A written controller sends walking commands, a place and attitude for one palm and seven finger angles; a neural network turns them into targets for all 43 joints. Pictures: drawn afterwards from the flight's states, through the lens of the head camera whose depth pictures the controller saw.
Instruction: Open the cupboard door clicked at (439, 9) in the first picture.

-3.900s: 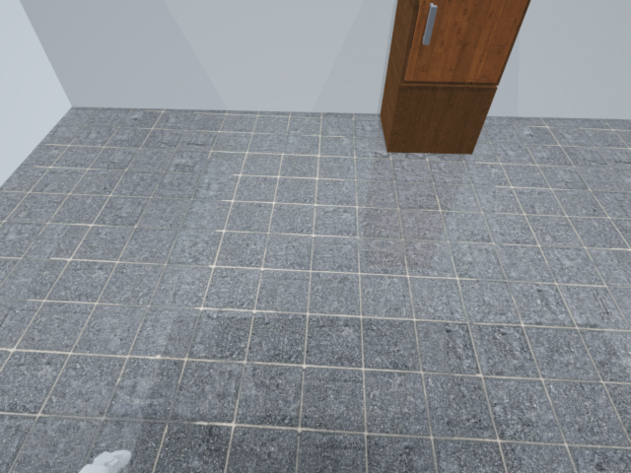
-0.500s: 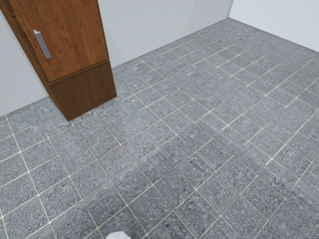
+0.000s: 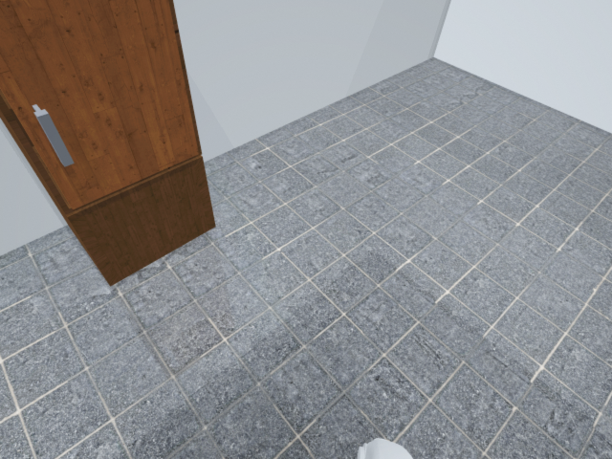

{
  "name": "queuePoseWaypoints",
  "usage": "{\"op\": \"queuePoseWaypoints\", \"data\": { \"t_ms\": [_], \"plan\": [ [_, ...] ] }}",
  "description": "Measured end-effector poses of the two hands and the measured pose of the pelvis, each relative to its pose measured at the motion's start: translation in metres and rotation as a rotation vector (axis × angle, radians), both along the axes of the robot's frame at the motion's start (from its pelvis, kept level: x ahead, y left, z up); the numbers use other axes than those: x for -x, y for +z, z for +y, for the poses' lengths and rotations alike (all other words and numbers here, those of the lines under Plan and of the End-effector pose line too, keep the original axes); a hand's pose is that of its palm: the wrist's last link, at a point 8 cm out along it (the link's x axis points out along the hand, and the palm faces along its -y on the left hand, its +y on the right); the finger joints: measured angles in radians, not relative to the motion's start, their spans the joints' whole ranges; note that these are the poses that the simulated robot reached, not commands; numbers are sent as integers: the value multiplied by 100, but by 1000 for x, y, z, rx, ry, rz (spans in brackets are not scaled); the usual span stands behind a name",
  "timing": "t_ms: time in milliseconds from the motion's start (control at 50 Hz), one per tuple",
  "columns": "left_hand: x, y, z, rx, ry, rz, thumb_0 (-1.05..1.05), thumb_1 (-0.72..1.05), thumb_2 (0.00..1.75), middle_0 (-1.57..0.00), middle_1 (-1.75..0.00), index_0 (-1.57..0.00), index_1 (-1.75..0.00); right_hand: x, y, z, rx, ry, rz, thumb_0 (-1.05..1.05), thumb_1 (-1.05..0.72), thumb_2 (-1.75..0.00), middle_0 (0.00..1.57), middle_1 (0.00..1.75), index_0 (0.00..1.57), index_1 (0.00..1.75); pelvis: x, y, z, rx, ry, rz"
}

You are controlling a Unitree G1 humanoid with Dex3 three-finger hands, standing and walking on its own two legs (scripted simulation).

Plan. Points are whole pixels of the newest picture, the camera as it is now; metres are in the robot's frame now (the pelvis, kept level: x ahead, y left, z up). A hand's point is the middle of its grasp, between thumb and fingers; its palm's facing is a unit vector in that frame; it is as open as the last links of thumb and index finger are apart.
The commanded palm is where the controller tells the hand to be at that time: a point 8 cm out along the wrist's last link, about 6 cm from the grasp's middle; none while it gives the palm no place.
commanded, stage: walk to a spot facing it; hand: left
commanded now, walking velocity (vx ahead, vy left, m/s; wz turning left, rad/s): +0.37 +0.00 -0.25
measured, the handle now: (52, 135) +0.80 +0.69 -0.10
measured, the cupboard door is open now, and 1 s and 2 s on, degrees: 0 0 0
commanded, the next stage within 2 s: turn to face it in 0.62 s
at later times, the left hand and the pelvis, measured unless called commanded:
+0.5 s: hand (248, 383) +0.27 +0.11 -0.17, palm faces +0.00 -0.97 -0.23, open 7.2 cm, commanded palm none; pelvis +0.22 -0.08 +0.00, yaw -3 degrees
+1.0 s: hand (234, 302) +0.43 +0.17 -0.18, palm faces +0.17 -0.97 -0.20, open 7.4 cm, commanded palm none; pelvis +0.40 -0.03 -0.01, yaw +6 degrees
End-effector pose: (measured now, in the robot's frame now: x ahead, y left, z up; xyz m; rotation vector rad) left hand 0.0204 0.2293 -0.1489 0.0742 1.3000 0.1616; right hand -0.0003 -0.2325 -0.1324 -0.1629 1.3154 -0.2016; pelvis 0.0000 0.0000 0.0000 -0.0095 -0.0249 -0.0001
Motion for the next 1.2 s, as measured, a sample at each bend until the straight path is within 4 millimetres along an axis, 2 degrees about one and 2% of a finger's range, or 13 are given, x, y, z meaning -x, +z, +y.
{"op": "queuePoseWaypoints", "data": {
  "t_ms": [160,240,280,340,440,560,660,760,800,900,1060,1140,1200],
  "plan": [
    [-133,10,-16,-49,-121,-66,0,92,90,-20,-30,-20,-30,14,-14,7,-90,-139,187,0,-92,-90,20,30,20,30,-73,-5,-19,-27,-48,14],
    [-203,5,-41,-75,-185,-118,0,91,90,-20,-30,-20,-30,5,-31,2,-142,-193,272,0,-91,-90,20,30,20,30,-118,-20,-43,-35,-70,16],
    [-227,1,-53,-86,-185,-157,0,91,90,-20,-30,-20,-30,-10,-39,-6,-163,-196,303,0,-91,-90,20,30,20,30,-136,-27,-54,-30,-76,11],
    [-241,5,-67,-78,-154,-163,0,91,90,-20,-30,-20,-30,-55,-39,-24,-157,-176,264,0,-91,-90,20,30,20,30,-159,-22,-65,-26,-71,-5],
    [-242,15,-70,-96,-102,-99,-1,94,90,-20,-30,-21,-30,-166,-28,-57,-106,-117,68,1,-91,-90,19,30,20,30,-198,-7,-74,-18,-66,-1],
    [-236,12,-74,-62,-55,13,-1,93,90,-20,-30,-20,-30,-285,-11,-79,-55,-44,-98,0,-93,-90,19,30,20,30,-248,-1,-74,-4,-44,8],
    [-232,0,-78,-9,17,110,0,91,90,-20,-30,-20,-30,-370,-3,-72,-31,53,-141,0,-92,-90,19,30,20,30,-292,-5,-64,13,-12,10],
    [-235,-17,-72,39,82,230,0,91,90,-20,-30,-20,-30,-450,-8,-43,-13,141,-171,0,-92,-90,19,30,20,30,-344,-19,-43,23,14,9],
    [-244,-23,-65,50,93,271,0,90,90,-20,-30,-20,-30,-472,-11,-31,-6,152,-191,0,-91,-90,19,30,20,30,-360,-24,-34,16,23,6],
    [-308,-17,-38,9,90,193,1,90,90,-20,-30,-20,-30,-480,-10,-12,-20,133,-150,0,-92,-90,20,30,20,30,-384,-15,-25,12,48,0],
    [-433,5,-10,-83,98,-104,0,91,90,-20,-30,-20,-30,-479,-8,-34,1,143,-41,-1,-94,-90,20,30,20,30,-406,-8,-32,0,129,15],
    [-472,20,-15,-120,95,-197,0,91,90,-20,-30,-20,-30,-485,-14,-49,-16,148,-21,-1,-92,-90,20,30,20,30,-416,-9,-46,-5,170,18],
    [-487,28,-25,-149,101,-246,0,91,90,-20,-30,-20,-30,-496,-23,-62,-35,161,-16,0,-92,-90,20,30,20,30,-423,-13,-60,-12,204,21]
  ]
}}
